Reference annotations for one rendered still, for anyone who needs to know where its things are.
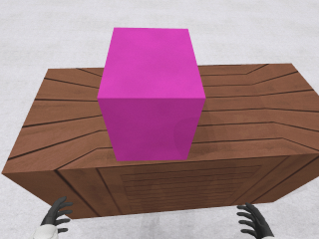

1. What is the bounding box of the robot right hand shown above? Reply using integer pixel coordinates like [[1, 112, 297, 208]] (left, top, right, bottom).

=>
[[236, 202, 274, 239]]

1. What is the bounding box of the carton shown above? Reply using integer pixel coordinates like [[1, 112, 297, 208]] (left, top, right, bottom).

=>
[[97, 27, 206, 161]]

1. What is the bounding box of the pedestal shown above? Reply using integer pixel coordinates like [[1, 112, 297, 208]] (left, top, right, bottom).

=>
[[1, 63, 319, 220]]

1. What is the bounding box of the robot left hand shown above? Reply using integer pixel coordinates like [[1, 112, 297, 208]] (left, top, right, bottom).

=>
[[40, 196, 74, 234]]

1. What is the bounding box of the left robot forearm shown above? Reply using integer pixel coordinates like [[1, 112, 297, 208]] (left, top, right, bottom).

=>
[[28, 224, 59, 239]]

